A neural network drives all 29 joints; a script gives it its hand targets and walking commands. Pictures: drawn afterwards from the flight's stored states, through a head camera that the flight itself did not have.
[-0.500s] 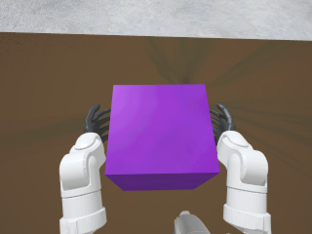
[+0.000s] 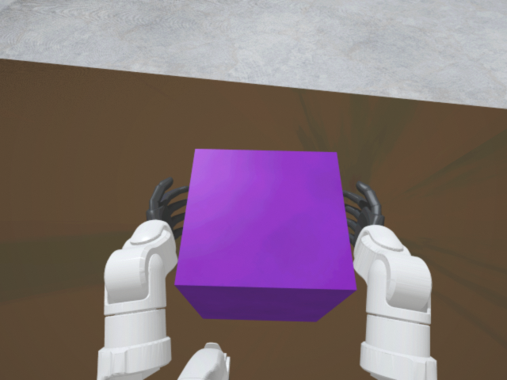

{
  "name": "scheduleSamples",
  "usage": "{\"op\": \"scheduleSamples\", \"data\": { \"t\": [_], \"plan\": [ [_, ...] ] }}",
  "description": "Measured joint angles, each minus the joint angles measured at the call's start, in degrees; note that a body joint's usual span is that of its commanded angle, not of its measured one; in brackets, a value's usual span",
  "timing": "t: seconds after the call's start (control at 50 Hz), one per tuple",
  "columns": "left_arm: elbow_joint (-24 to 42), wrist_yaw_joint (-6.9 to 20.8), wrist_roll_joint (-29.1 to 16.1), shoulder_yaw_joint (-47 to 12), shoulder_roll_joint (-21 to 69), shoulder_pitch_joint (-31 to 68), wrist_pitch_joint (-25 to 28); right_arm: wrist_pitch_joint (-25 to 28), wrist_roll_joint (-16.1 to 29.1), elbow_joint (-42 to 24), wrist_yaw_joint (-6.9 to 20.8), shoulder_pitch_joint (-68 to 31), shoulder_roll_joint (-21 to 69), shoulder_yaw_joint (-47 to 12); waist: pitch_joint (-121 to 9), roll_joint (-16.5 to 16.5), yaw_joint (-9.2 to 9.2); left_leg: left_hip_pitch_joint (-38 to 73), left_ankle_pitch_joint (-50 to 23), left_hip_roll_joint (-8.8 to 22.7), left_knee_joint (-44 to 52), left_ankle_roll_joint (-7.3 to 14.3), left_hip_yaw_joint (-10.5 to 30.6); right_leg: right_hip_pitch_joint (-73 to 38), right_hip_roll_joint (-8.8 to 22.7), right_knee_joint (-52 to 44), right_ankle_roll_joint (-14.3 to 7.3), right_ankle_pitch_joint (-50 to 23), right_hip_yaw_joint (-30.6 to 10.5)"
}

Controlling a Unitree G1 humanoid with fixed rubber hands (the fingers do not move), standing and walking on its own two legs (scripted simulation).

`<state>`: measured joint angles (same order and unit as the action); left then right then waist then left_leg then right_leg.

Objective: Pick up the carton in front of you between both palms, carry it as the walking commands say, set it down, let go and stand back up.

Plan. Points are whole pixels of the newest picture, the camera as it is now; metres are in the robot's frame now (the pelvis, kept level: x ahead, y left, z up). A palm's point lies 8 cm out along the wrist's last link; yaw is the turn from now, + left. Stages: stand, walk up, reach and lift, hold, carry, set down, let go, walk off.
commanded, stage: carry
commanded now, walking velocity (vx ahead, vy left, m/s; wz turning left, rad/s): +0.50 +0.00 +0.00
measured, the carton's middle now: (262, 244) +0.33 +0.02 +0.00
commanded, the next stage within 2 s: none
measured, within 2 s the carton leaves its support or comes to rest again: neither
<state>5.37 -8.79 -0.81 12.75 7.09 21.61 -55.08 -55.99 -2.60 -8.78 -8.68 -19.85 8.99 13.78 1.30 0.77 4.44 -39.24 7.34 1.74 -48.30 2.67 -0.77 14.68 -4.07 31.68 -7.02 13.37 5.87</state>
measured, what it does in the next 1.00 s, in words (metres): goes down: left foot 0.05 m lower, then right foot 0.06 m lower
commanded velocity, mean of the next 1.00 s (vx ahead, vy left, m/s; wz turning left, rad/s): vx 0.50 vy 0.00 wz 0.00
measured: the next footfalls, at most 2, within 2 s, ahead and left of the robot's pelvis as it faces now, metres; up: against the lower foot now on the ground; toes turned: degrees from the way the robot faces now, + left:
left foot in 0.16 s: +0.28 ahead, +0.06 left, -0.05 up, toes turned +0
right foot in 0.68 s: +0.61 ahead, -0.06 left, -0.11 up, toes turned -3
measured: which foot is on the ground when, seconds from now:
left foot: up 0.00-0.14, down 0.16-0.70, up 0.72-1.00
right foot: down 0.00-0.18, up 0.20-0.66, down 0.68-1.00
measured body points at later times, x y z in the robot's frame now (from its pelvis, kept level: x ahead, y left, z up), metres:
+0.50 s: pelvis +0.32 +0.02 -0.05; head +0.36 +0.03 +0.40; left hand +0.67 +0.15 +0.02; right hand +0.64 -0.16 +0.02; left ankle +0.25 +0.06 -0.78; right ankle +0.41 -0.14 -0.73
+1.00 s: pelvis +0.62 -0.03 -0.11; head +0.67 -0.04 +0.34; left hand +0.95 +0.14 -0.05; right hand +0.96 -0.16 -0.05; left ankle +0.71 +0.13 -0.78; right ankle +0.57 -0.06 -0.84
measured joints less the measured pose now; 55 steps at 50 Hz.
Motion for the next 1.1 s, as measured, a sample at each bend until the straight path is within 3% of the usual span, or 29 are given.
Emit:
{"op": "scheduleSamples", "data": {
  "t": [0.1,0.16,0.18,0.22,0.24,0.28,0.34,0.44,0.52,0.62,0.68,0.72,0.76,0.8,0.88,0.96,1.1],
  "plan": [
    [1.2,-0.1,-0.3,-1.6,-0.1,0.5,0.5,0.0,0.5,-3.4,-0.2,1.3,-1.0,-0.6,-1.7,-1.1,0.72,5.2,-14.4,-2.7,17.3,1.6,-3.4,-6.7,-1.1,1.6,0.8,7.4,-1.0],
    [1.7,-0.3,-0.3,-1.8,-1.1,0.8,-0.6,-0.7,0.2,-2.5,-0.6,0.0,-1.5,-1.4,-3.7,-2.0,0.23,12.5,-21.1,-4.2,25.1,3.3,-5.8,-7.6,-1.6,12.7,1.8,13.1,0.2],
    [1.4,-0.3,-0.4,-1.9,-2.0,1.4,-1.2,-0.8,-0.2,-1.6,-0.7,-0.7,-1.4,-1.6,-4.5,-1.6,-0.52,13.8,-16.8,-4.5,23.7,4.3,-5.9,-6.2,-1.0,19.5,2.6,13.0,0.9],
    [-0.4,-0.4,-0.9,-1.8,-3.5,2.7,-1.7,-0.8,-0.4,1.0,-1.3,-2.5,-1.7,-2.1,-4.6,0.2,-2.9,11.9,-7.7,-6.2,15.9,6.3,-6.5,0.3,-0.3,35.8,4.5,17.3,-2.2],
    [-1.1,-0.5,-0.9,-1.6,-3.6,2.6,-2.1,-1.4,0.1,2.2,-1.4,-2.9,-2.1,-2.3,-4.7,-0.1,-4.13,11.8,-5.3,-6.4,13.8,6.8,-6.5,3.7,-0.4,41.5,4.4,17.7,-3.5],
    [-2.0,-0.8,0.2,-0.8,-2.4,1.8,-3.1,-2.8,1.5,3.3,-1.2,-2.3,-2.5,-2.1,-4.8,-1.1,-6.1,13.2,-3.1,-6.6,12.8,6.9,-6.1,9.5,0.6,44.6,4.0,15.6,-4.8],
    [-2.3,-0.6,2.3,1.1,0.2,0.7,-3.8,-3.2,2.4,4.7,-1.4,-1.2,-2.4,-1.5,-4.3,-1.6,-7.71,16.4,-0.7,-6.6,14.3,6.9,-5.9,16.3,3.7,37.9,4.6,12.5,-5.9],
    [-0.5,-0.1,3.7,1.8,1.5,-0.6,-2.0,-1.0,3.6,6.0,-1.1,-2.0,-2.7,-1.4,-2.5,-1.6,-8.82,21.9,2.5,-6.3,17.1,6.6,-5.3,23.6,6.7,25.1,5.1,2.5,-6.2],
    [2.3,-0.2,3.4,1.5,1.1,-1.5,-0.9,0.5,4.1,5.3,-0.9,-2.8,-2.6,-2.2,-2.3,-1.1,-9.08,26.5,6.2,-6.3,18.4,5.7,-4.3,25.0,6.6,14.9,4.6,-8.6,-5.6],
    [4.8,-0.6,2.7,1.1,-0.1,-1.8,-1.2,0.6,3.8,4.1,-0.9,-3.6,-2.5,-3.3,-4.4,-0.1,-9.84,31.5,15.0,-7.2,14.3,4.7,-3.0,19.7,3.8,-1.9,3.1,-22.0,-2.1],
    [3.3,-0.9,3.1,0.3,-0.3,-0.6,-2.0,-0.6,3.7,3.9,-1.0,-3.7,-3.4,-3.2,-6.2,0.8,-9.23,32.2,19.8,-7.6,2.7,3.6,-4.2,12.6,2.7,-8.9,1.7,-27.7,0.5],
    [0.8,-1.1,3.8,0.1,0.1,1.1,-1.5,-0.9,4.2,5.3,-0.9,-4.9,-5.1,-3.0,-6.4,-1.6,-6.74,27.1,21.4,-5.8,-13.3,1.2,-2.8,13.8,0.6,-1.4,0.5,-17.0,1.2],
    [-1.5,-1.2,3.3,-0.5,-0.2,1.9,-2.1,-1.3,4.2,6.4,-1.0,-4.4,-5.5,-2.5,-5.7,-1.3,-4.35,20.0,23.3,-6.1,-27.4,0.2,-0.2,14.6,0.0,4.0,-0.3,-11.4,1.4],
    [-1.9,-0.9,2.3,-0.3,-0.3,0.6,-3.1,-1.8,3.1,6.9,-1.0,-3.3,-3.9,-1.5,-5.1,-0.4,-2.7,13.9,21.5,-5.0,-30.6,0.2,0.6,13.3,-0.2,4.9,-0.6,-9.3,1.2],
    [-2.0,-0.9,0.9,0.5,-0.2,-1.4,-2.4,-1.5,0.9,6.0,-0.4,-1.5,-0.6,0.2,-3.1,0.1,-1.35,4.9,18.2,-1.8,-21.3,-0.1,1.5,9.4,0.0,3.7,-0.9,-6.1,1.2],
    [-1.9,-0.5,0.0,0.1,-0.3,-1.1,0.0,0.6,0.3,3.6,-0.2,-0.1,-0.1,0.0,-1.5,0.1,-0.57,-0.3,9.4,0.3,-10.7,-0.3,1.4,5.2,0.1,2.1,-0.6,-3.2,0.7],
    [-0.4,-0.4,-0.3,-1.8,-0.2,-0.3,1.5,1.4,0.9,-1.2,-0.5,1.8,-1.3,-0.7,-2.4,-0.9,0.22,1.8,-8.9,-0.7,9.7,0.6,-1.2,-4.0,-0.9,0.2,0.7,3.7,-1.0]
  ]
}}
